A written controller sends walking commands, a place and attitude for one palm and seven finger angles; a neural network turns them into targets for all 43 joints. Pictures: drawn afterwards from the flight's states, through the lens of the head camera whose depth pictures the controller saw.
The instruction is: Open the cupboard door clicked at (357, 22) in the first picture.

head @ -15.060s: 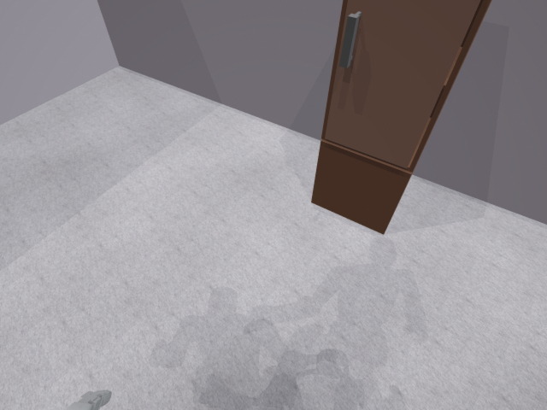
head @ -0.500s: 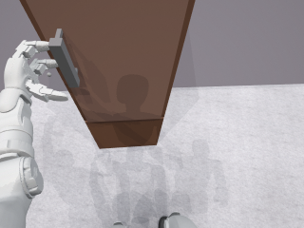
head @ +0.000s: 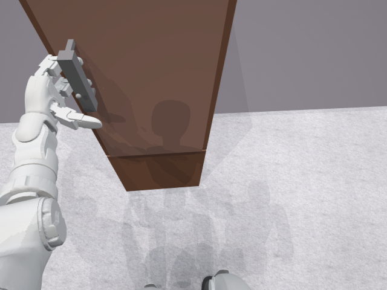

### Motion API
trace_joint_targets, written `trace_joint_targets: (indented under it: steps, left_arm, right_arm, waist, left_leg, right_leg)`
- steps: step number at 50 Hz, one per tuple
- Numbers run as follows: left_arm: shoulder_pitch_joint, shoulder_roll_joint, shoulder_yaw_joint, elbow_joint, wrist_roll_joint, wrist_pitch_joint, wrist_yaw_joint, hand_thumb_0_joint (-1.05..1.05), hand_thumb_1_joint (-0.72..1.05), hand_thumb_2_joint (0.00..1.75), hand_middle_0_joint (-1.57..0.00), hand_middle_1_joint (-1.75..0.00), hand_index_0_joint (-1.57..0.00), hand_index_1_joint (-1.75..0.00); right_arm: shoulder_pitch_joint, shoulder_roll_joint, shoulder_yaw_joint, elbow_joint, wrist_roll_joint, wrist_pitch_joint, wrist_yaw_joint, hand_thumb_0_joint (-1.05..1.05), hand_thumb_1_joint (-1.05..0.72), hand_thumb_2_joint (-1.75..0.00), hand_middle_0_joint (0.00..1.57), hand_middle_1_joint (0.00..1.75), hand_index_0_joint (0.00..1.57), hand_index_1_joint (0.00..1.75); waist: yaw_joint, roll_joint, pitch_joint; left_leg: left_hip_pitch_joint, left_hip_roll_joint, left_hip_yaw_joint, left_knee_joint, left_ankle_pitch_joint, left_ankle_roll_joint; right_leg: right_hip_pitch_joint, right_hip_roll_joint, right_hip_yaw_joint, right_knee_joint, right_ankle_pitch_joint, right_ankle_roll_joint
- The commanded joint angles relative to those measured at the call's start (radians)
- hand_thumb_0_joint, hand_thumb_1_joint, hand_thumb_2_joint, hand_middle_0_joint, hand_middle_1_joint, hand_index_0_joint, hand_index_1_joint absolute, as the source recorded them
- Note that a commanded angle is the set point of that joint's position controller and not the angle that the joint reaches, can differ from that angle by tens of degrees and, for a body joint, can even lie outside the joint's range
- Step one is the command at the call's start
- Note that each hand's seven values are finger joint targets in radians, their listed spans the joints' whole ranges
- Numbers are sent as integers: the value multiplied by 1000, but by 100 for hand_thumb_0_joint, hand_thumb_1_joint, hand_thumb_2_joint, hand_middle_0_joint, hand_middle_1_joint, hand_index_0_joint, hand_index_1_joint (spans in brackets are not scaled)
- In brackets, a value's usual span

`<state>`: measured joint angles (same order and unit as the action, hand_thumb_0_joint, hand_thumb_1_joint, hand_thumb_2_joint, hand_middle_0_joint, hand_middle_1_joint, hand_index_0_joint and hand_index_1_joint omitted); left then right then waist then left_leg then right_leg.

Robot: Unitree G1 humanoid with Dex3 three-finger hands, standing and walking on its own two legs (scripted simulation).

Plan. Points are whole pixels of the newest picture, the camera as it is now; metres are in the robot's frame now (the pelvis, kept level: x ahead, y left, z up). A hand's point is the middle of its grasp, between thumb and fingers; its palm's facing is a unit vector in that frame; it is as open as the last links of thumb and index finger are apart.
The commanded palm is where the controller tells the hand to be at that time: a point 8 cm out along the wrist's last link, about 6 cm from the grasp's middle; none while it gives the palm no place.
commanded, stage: slide the fingers in behind the handle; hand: left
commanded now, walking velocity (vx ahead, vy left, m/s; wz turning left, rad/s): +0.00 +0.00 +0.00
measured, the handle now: (81, 77) +0.54 +0.21 +0.09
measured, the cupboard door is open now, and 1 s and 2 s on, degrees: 0 0 18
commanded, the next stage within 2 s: close the thumb around the handle in 0.58 s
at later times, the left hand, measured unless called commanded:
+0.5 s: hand (89, 93) +0.49 +0.19 +0.09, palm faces +0.03 -1.00 -0.02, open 13.9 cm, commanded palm +0.47 +0.24 +0.09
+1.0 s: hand (88, 92) +0.49 +0.19 +0.09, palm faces +0.03 -1.00 -0.01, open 11.0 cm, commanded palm +0.46 +0.24 +0.09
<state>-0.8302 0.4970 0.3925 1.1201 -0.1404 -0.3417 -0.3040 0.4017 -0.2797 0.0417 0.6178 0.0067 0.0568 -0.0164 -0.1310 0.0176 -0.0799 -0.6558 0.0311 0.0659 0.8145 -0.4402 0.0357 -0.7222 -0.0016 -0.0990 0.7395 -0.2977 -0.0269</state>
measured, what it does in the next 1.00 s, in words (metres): stands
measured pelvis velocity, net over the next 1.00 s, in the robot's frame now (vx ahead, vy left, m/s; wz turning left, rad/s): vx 0.00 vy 0.00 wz -0.01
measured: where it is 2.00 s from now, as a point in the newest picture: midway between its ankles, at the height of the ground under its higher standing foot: outside the picture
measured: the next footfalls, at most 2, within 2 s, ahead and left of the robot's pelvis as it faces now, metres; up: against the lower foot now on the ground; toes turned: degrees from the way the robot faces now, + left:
none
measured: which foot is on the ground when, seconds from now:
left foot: down 0.00-1.00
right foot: down 0.00-1.00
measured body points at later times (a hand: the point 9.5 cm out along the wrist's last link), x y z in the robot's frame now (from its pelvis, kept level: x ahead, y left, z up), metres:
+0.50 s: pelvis +0.00 +0.00 +0.00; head +0.10 +0.00 +0.43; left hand +0.49 +0.24 +0.10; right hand +0.00 -0.27 -0.12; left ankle -0.03 +0.09 -0.70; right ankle +0.03 -0.11 -0.70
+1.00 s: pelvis +0.00 +0.00 +0.00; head +0.11 +0.01 +0.44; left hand +0.49 +0.24 +0.10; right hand +0.02 -0.26 -0.12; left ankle -0.03 +0.09 -0.70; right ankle +0.03 -0.11 -0.70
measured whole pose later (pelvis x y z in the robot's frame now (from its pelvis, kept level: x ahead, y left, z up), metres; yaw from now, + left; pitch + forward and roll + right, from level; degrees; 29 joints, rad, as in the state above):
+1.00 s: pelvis +0.00 +0.00 +0.00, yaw +0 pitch +17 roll -1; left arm -0.86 0.47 0.40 1.13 -0.11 -0.38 -0.24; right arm 0.40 -0.28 0.04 0.62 -0.01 0.03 -0.01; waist -0.14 0.02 -0.08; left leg -0.67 0.03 0.07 0.82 -0.44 0.04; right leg -0.75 0.00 -0.09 0.75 -0.30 -0.03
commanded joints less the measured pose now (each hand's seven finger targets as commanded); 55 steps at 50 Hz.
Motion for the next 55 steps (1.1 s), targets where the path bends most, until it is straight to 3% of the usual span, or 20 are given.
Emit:
trace_joint_targets:
  steps: [1, 3, 5, 11, 14, 17, 18, 19, 21, 26, 28, 34, 36, 39, 42, 45, 48, 51, 53, 55]
  left_arm:
    - [-445, 206, -1, -258, -8, -83, 30, 0, -50, 30, -30, -120, -30, -120]
    - [-449, 187, -3, -262, -11, -98, 47, 0, -50, 30, -30, -120, -30, -120]
    - [-440, 231, 30, -201, -5, -93, 62, 0, -50, 30, -30, -120, -30, -120]
    - [-498, 224, -5, -190, 45, -93, 85, 0, -50, 30, -30, -120, -30, -120]
    - [-518, 227, 8, -193, 29, -107, 80, 0, -50, 30, -30, -120, -30, -120]
    - [-516, 232, 18, -160, 15, -103, 65, 0, -50, 30, -30, -120, -30, -120]
    - [-512, 254, 34, -155, 18, -101, 64, 0, -50, 30, -30, -120, -30, -120]
    - [-537, 218, -2, -170, 21, -100, 61, 0, -50, 30, -30, -120, -30, -120]
    - [-504, 228, 15, -150, 25, -96, 65, 0, -50, 30, -30, -120, -30, -120]
    - [-521, 245, 23, -140, 24, -86, 67, 0, -50, 30, -30, -120, -30, -120]
    - [-516, 280, 49, -141, 25, -85, 65, 0, -50, 30, -30, -120, -30, -120]
    - [-485, 241, 26, -174, 14, -88, 51, 0, -50, 30, -30, -120, -30, -120]
    - [-472, 225, 17, -173, 10, -87, 53, 0, -39, 35, -31, -121, -31, -121]
    - [-484, 209, 5, -171, 14, -88, 64, 0, -22, 42, -32, -123, -32, -123]
    - [-508, 245, 31, -184, 20, -97, 81, 0, -5, 49, -33, -125, -33, -125]
    - [-499, 210, 7, -208, 23, -104, 80, 0, 12, 56, -34, -127, -34, -127]
    - [-467, 241, 36, -227, 15, -108, 73, 0, 28, 64, -36, -128, -36, -128]
    - [-407, 239, 48, -213, 6, -99, 64, 0, 45, 71, -37, -130, -37, -130]
    - [-393, 220, 37, -237, 1, -99, 59, 0, 56, 76, -38, -131, -38, -131]
    - [-378, 197, 14, -221, 1, -90, 54, 0, 68, 80, -38, -133, -38, -133]
  right_arm:
    - [125, -160, -70, -65, -2, -28, -11, 0, -90, -90, 20, 30, 20, 30]
    - [127, -157, -72, -59, -4, -32, -7, 0, -90, -90, 20, 30, 20, 30]
    - [126, -163, -68, -55, -1, -33, -8, 0, -90, -90, 20, 30, 20, 30]
    - [128, -160, -65, -55, -3, -42, -9, 0, -90, -90, 20, 30, 20, 30]
    - [136, -164, -67, -51, -5, -48, -11, 0, -90, -90, 20, 30, 20, 30]
    - [143, -168, -65, -49, -5, -50, -16, 0, -90, -90, 20, 30, 20, 30]
    - [142, -169, -65, -47, -3, -49, -16, 0, -90, -90, 20, 30, 20, 30]
    - [141, -165, -63, -45, -4, -50, -15, 0, -90, -90, 20, 30, 20, 30]
    - [149, -166, -65, -45, -7, -50, -12, 0, -90, -90, 20, 30, 20, 30]
    - [155, -170, -66, -42, -5, -48, -14, 0, -90, -90, 20, 30, 20, 30]
    - [160, -172, -65, -43, -6, -45, -17, 0, -90, -90, 20, 30, 20, 30]
    - [155, -165, -67, -51, -6, -43, -12, 0, -90, -90, 20, 30, 20, 30]
    - [153, -166, -68, -55, -5, -42, -11, 0, -90, -90, 20, 30, 20, 30]
    - [149, -165, -68, -53, -5, -41, -8, 0, -90, -90, 20, 30, 20, 30]
    - [155, -170, -69, -52, -9, -41, -11, 0, -90, -90, 20, 30, 20, 30]
    - [150, -161, -70, -52, -8, -43, -7, 0, -90, -90, 20, 30, 20, 30]
    - [148, -164, -71, -56, -7, -39, -6, 0, -90, -90, 20, 30, 20, 30]
    - [140, -161, -71, -63, -5, -33, -5, 0, -90, -90, 20, 30, 20, 30]
    - [137, -159, -73, -68, -4, -32, -3, 0, -90, -90, 20, 30, 20, 30]
    - [125, -158, -69, -70, -2, -28, -2, 0, -90, -90, 20, 30, 20, 30]
  waist:
    - [-8, 86, -422]
    - [-11, 84, -433]
    - [-11, 21, -378]
    - [-20, 82, -382]
    - [-25, 71, -435]
    - [-26, 35, -430]
    - [-18, 64, -435]
    - [-31, 93, -440]
    - [-19, 72, -427]
    - [-33, 36, -398]
    - [-26, 44, -429]
    - [-14, 89, -445]
    - [-16, 62, -428]
    - [-21, 92, -401]
    - [-24, 48, -415]
    - [-20, 84, -454]
    - [-4, 89, -484]
    - [8, 56, -453]
    - [13, 76, -464]
    - [6, 82, -412]
  left_leg:
    - [181, -12, -93, -89, 429, -13]
    - [197, -11, -93, -85, 439, -14]
    - [114, -16, -85, -95, 359, -7]
    - [116, -22, -86, -94, 322, -7]
    - [140, -19, -90, -84, 351, -8]
    - [118, -20, -89, -85, 348, -5]
    - [123, -20, -89, -84, 355, -7]
    - [140, -20, -90, -81, 364, -9]
    - [133, -17, -92, -81, 371, -9]
    - [91, -20, -84, -84, 322, -2]
    - [93, -21, -83, -80, 346, -1]
    - [148, -16, -89, -76, 415, -9]
    - [140, -15, -89, -80, 402, -9]
    - [146, -15, -90, -82, 391, -11]
    - [137, -15, -94, -81, 389, -6]
    - [174, -15, -92, -76, 435, -12]
    - [187, -13, -91, -72, 488, -15]
    - [153, -13, -82, -79, 486, -12]
    - [169, -13, -81, -81, 506, -13]
    - [154, -13, -77, -87, 470, -13]
  right_leg:
    - [282, 30, 77, -32, 327, 3]
    - [274, 31, 75, -31, 328, 4]
    - [302, 29, 84, -37, 305, 6]
    - [269, 23, 90, -32, 264, 4]
    - [281, 26, 92, -27, 289, 5]
    - [302, 28, 90, -25, 303, 4]
    - [291, 26, 91, -23, 300, 4]
    - [271, 25, 90, -22, 299, 6]
    - [269, 27, 86, -23, 296, 5]
    - [281, 27, 92, -34, 283, 9]
    - [304, 26, 95, -27, 310, 8]
    - [283, 29, 84, -20, 335, 3]
    - [279, 30, 80, -24, 323, 5]
    - [250, 30, 80, -27, 304, 5]
    - [269, 31, 81, -24, 309, 5]
    - [274, 30, 82, -18, 340, 6]
    - [303, 32, 83, -12, 381, 3]
    - [336, 32, 83, -15, 406, 3]
    - [336, 31, 83, -17, 413, 3]
    - [314, 31, 80, -24, 385, 2]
